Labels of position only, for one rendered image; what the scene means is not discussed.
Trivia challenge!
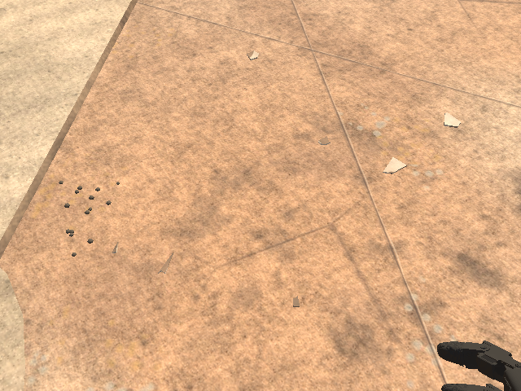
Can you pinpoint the right robot hand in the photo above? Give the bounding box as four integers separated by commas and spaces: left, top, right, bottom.
437, 340, 521, 391

